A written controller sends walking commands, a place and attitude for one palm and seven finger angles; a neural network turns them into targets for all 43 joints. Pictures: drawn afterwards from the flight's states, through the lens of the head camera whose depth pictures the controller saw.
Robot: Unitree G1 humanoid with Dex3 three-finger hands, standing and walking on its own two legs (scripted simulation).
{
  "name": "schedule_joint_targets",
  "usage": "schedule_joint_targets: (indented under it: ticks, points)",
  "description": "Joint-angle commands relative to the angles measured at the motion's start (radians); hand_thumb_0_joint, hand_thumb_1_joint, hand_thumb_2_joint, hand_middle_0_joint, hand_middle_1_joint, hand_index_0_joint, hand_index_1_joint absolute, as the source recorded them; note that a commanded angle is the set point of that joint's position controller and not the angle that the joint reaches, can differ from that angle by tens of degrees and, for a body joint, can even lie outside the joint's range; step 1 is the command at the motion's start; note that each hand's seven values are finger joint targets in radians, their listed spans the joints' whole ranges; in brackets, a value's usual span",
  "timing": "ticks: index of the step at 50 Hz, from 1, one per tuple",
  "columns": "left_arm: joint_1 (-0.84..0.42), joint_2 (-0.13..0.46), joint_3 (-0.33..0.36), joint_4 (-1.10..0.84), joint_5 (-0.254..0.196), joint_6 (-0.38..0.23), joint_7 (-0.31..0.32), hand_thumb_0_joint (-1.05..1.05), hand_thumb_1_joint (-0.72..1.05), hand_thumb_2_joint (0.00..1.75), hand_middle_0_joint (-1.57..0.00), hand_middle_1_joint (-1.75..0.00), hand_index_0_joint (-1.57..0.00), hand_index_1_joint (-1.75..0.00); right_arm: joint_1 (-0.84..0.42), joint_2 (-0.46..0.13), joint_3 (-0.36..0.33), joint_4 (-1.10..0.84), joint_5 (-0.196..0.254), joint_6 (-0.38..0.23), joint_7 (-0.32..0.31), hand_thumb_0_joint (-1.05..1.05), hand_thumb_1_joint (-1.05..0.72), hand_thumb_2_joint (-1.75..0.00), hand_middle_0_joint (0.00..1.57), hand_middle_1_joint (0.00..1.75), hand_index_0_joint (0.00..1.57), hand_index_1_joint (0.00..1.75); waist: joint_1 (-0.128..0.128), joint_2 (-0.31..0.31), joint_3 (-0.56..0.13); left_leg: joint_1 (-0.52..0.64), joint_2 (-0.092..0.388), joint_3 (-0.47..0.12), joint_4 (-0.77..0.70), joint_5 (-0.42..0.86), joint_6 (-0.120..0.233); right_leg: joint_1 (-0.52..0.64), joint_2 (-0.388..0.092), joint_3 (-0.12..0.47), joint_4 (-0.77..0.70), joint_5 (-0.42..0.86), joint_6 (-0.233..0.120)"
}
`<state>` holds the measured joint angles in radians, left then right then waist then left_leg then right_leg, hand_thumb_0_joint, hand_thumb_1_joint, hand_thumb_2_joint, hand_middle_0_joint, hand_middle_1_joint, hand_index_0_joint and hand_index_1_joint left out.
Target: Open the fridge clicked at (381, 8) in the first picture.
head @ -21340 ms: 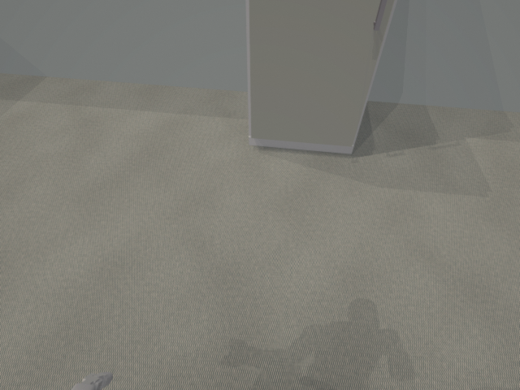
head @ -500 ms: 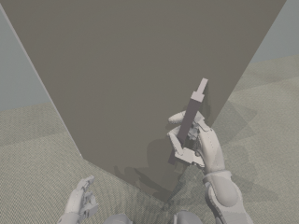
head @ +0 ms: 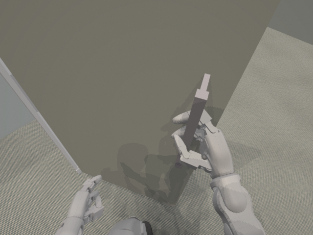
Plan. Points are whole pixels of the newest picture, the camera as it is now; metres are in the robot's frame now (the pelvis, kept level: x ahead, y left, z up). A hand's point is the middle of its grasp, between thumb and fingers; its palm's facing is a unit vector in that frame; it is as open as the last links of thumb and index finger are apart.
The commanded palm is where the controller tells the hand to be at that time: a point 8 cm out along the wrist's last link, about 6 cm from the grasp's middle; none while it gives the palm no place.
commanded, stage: walk backward, drawing the door open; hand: right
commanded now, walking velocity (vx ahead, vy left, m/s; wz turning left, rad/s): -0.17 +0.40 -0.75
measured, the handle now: (189, 130) +0.32 -0.03 +0.13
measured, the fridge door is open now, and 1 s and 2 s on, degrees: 65 76 76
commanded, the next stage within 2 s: stop walking and hold the door back in 0.18 s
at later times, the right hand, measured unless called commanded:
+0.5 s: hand (129, 218) +0.13 +0.07 +0.13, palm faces +0.11 +0.98 -0.15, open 6.0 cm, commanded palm +0.14 -0.01 +0.13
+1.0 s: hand (147, 188) +0.18 +0.05 +0.14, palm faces +0.29 +0.94 -0.18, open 5.5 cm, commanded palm +0.15 -0.01 +0.13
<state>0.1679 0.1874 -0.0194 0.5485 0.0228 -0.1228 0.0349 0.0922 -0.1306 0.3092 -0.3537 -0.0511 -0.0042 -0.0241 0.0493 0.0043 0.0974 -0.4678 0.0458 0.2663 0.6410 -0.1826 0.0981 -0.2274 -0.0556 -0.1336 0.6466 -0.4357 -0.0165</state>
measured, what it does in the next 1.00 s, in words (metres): steps to the left, turning right: left foot, then right foot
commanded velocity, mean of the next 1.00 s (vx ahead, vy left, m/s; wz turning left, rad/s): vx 0.15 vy -0.04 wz -0.20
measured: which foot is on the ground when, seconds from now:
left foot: down 0.00-0.00, up 0.02-0.16, down 0.18-0.48, up 0.50-0.70, down 0.72-1.00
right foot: down 0.00-0.18, up 0.20-0.46, down 0.48-0.70, up 0.72-1.00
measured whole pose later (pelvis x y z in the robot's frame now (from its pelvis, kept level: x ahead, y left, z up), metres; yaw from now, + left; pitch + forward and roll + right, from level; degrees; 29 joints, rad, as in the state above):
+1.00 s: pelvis -0.20 +0.27 +0.02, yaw -20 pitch -3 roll -4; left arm 0.24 0.32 0.03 0.77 -0.02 -0.02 0.11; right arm -0.71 -0.18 -0.10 0.78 0.04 -0.09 -0.03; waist 0.09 0.00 0.10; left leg -0.39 0.15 -0.06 0.60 -0.22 -0.05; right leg -0.24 -0.01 -0.13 0.62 -0.42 0.00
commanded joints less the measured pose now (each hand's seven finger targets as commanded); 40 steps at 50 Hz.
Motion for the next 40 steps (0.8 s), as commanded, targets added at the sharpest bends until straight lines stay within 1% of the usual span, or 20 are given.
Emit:
schedule_joint_targets:
  ticks: [1,4,6,8,9,12,15,18,21,22,23,24,25,27,31,33,35,36,38,40]
  points:
    - [-0.135,0.161,0.070,-0.148,0.022,-0.026,0.004,0.00,0.90,0.90,-0.20,-0.30,-0.20,-0.30,-0.210,0.016,-0.056,-0.258,-0.028,-0.181,0.002,0.00,-0.90,-0.90,0.45,1.40,0.45,1.40,0.003,-0.163,-0.231,-0.155,0.055,-0.413,0.599,-0.205,-0.157,0.101,-0.593,0.773,-0.388,0.498,-0.238]
    - [-0.201,0.164,0.068,-0.110,-0.004,-0.030,-0.017,0.00,0.90,0.90,-0.20,-0.30,-0.20,-0.30,-0.221,0.024,-0.061,-0.311,0.003,-0.182,0.016,0.00,-0.90,-0.90,0.45,1.40,0.45,1.40,-0.043,-0.196,-0.115,0.015,0.054,-0.408,0.379,-0.216,-0.137,-0.100,-0.391,0.439,-0.268,0.406,-0.125]
    - [-0.174,0.146,0.072,-0.104,-0.031,-0.037,-0.028,0.00,0.90,0.90,-0.20,-0.30,-0.20,-0.30,-0.187,0.066,-0.044,-0.275,0.019,-0.165,0.002,0.00,-0.90,-0.90,0.45,1.40,0.45,1.40,-0.054,-0.188,-0.185,0.325,-0.016,-0.273,0.033,-0.159,-0.132,-0.212,-0.239,0.285,-0.233,0.125,-0.040]
    - [-0.126,0.091,0.071,-0.093,-0.062,-0.036,-0.028,0.00,0.90,0.90,-0.20,-0.30,-0.20,-0.30,-0.218,0.006,-0.073,-0.322,0.007,-0.157,-0.018,0.00,-0.90,-0.90,0.45,1.40,0.45,1.40,-0.043,0.160,-0.289,0.357,0.035,-0.224,-0.250,-0.097,-0.092,-0.138,-0.003,0.110,0.036,-0.101,0.026]
    - [-0.174,0.044,0.061,-0.113,-0.057,-0.041,-0.024,0.00,0.90,0.90,-0.20,-0.30,-0.20,-0.30,-0.229,-0.052,-0.119,-0.369,0.006,-0.146,-0.030,0.00,-0.90,-0.90,0.45,1.40,0.45,1.40,-0.054,0.371,-0.307,0.279,0.211,-0.410,-0.323,-0.180,0.007,-0.221,0.067,0.046,0.346,-0.180,0.047]
    - [-0.151,0.054,0.074,-0.097,-0.032,-0.033,0.004,0.00,0.90,0.90,-0.20,-0.30,-0.20,-0.30,-0.167,-0.112,-0.195,-0.413,0.017,-0.146,-0.027,0.00,-0.90,-0.90,0.45,1.40,0.45,1.40,-0.051,0.287,-0.294,0.186,0.278,-0.427,-0.329,-0.170,0.075,-0.211,0.028,0.056,0.662,-0.187,0.044]
    - [-0.142,0.049,0.049,-0.083,-0.016,-0.022,0.015,0.00,0.90,0.90,-0.20,-0.30,-0.20,-0.30,-0.138,-0.040,-0.165,-0.204,0.025,-0.126,-0.031,0.00,-0.90,-0.90,0.45,1.40,0.45,1.40,-0.052,0.224,-0.277,0.209,0.251,-0.310,-0.304,-0.076,0.061,-0.120,0.027,-0.009,0.420,-0.182,0.042]
    - [-0.116,0.089,0.042,-0.048,-0.010,0.004,0.041,0.00,0.90,0.90,-0.20,-0.30,-0.20,-0.30,-0.351,-0.081,-0.214,-0.062,0.040,-0.080,-0.064,0.00,-0.90,-0.90,0.45,1.40,0.45,1.40,-0.065,0.220,-0.321,0.244,0.281,-0.436,-0.446,-0.266,0.012,-0.048,0.073,0.009,0.303,-0.191,0.015]
    - [-0.072,0.112,0.031,-0.041,-0.017,0.043,0.046,0.00,0.90,0.90,-0.20,-0.30,-0.20,-0.30,-0.512,-0.077,-0.215,0.069,0.045,-0.062,-0.079,0.00,-0.90,-0.90,0.45,1.40,0.45,1.40,-0.042,0.233,-0.309,0.186,0.216,-0.386,-0.520,-0.345,-0.106,0.136,0.106,-0.001,-0.036,-0.184,-0.020]
    - [-0.046,0.119,0.024,-0.025,-0.022,0.046,0.043,0.00,0.90,0.90,-0.20,-0.30,-0.20,-0.30,-0.580,-0.067,-0.189,0.098,0.057,-0.062,-0.077,0.00,-0.90,-0.90,0.45,1.40,0.45,1.40,-0.012,0.161,-0.304,0.113,0.134,-0.314,-0.409,-0.312,-0.177,0.261,0.093,0.010,-0.286,-0.168,-0.055]
    - [-0.077,0.163,0.015,-0.033,-0.019,0.046,0.046,0.00,0.90,0.90,-0.20,-0.30,-0.20,-0.30,-0.638,-0.082,-0.179,0.126,0.075,-0.070,-0.076,0.00,-0.90,-0.90,0.45,1.40,0.45,1.40,-0.013,-0.167,-0.238,-0.013,-0.016,-0.193,-0.096,-0.280,-0.235,0.284,-0.054,0.176,-0.548,-0.219,-0.136]
    - [-0.161,0.160,0.004,-0.056,-0.003,0.060,0.037,0.00,0.90,0.90,-0.20,-0.30,-0.20,-0.30,-0.689,-0.072,-0.186,0.231,0.082,-0.063,-0.089,0.00,-0.90,-0.90,0.45,1.40,0.45,1.40,-0.044,-0.455,-0.178,-0.066,-0.060,-0.171,0.471,-0.256,-0.166,0.108,-0.329,0.443,-0.527,-0.136,-0.224]
    - [-0.187,0.127,0.018,-0.033,-0.003,0.076,0.029,0.00,0.90,0.90,-0.20,-0.30,-0.20,-0.30,-0.800,-0.091,-0.223,0.277,0.066,-0.068,-0.092,0.00,-0.90,-0.90,0.45,1.40,0.45,1.40,-0.059,-0.364,-0.185,-0.062,0.008,-0.310,0.710,-0.250,-0.115,-0.039,-0.397,0.470,-0.483,-0.028,-0.253]
    - [-0.116,0.144,0.031,-0.004,-0.037,0.115,0.032,0.00,0.90,0.90,-0.20,-0.30,-0.20,-0.30,-0.814,-0.139,-0.280,0.457,0.060,-0.071,-0.079,0.00,-0.90,-0.90,0.45,1.40,0.45,1.40,-0.060,-0.086,-0.081,-0.147,0.038,-0.304,0.583,-0.218,-0.129,-0.055,-0.307,0.390,-0.464,-0.151,-0.227]
    - [-0.063,0.171,0.033,0.009,-0.042,0.129,0.061,0.00,0.90,0.90,-0.20,-0.30,-0.20,-0.30,-1.006,-0.112,-0.268,0.692,0.088,-0.074,-0.065,0.00,-0.90,-0.90,0.45,1.40,0.45,1.40,-0.085,-0.084,-0.164,0.214,-0.031,-0.127,0.123,-0.251,-0.141,-0.079,-0.176,0.194,-0.370,-0.107,-0.136]
    - [-0.049,0.163,0.039,0.030,-0.043,0.126,0.065,0.00,0.90,0.90,-0.20,-0.30,-0.20,-0.30,-1.085,-0.135,-0.297,0.786,0.090,-0.081,-0.061,0.00,-0.90,-0.90,0.45,1.40,0.45,1.40,-0.098,-0.059,-0.191,0.430,-0.023,-0.150,-0.117,-0.268,-0.115,-0.212,-0.059,0.113,-0.154,-0.173,-0.074]
    - [-0.092,0.127,0.059,0.004,-0.042,0.128,0.072,0.00,0.90,0.90,-0.20,-0.30,-0.20,-0.30,-1.106,-0.257,-0.400,0.777,0.102,-0.106,-0.058,0.00,-0.90,-0.90,0.45,1.40,0.45,1.40,-0.112,0.388,-0.182,0.445,0.423,-0.940,-0.517,-0.618,0.068,-0.498,0.070,0.137,0.440,-0.160,0.014]
    - [-0.073,0.170,0.072,0.034,-0.018,0.111,0.070,0.00,0.90,0.90,-0.20,-0.30,-0.20,-0.30,-1.125,-0.361,-0.489,0.701,0.103,-0.118,-0.051,0.00,-0.90,-0.90,0.45,1.40,0.45,1.40,-0.091,0.193,-0.214,0.256,0.416,-0.950,-0.525,-0.534,0.073,-0.344,0.058,0.210,0.573,-0.053,0.049]
    - [-0.053,0.130,0.068,0.049,-0.034,0.085,0.065,0.00,0.90,0.90,-0.20,-0.30,-0.20,-0.30,-1.117,-0.303,-0.435,0.724,0.091,-0.109,-0.049,0.00,-0.90,-0.90,0.45,1.40,0.45,1.40,-0.050,0.284,-0.321,0.279,0.319,-0.737,-0.426,-0.725,0.002,-0.341,0.064,0.193,0.570,0.013,0.043]
    - [-0.064,0.138,0.064,0.074,-0.041,0.081,0.071,0.00,0.90,0.90,-0.20,-0.30,-0.20,-0.30,-1.175,-0.319,-0.480,0.827,0.104,-0.120,-0.055,0.00,-0.90,-0.90,0.45,1.40,0.45,1.40,-0.050,0.317,-0.277,0.299,0.299,-0.627,-0.387,-0.586,-0.015,-0.355,0.040,0.176,0.511,0.025,0.054]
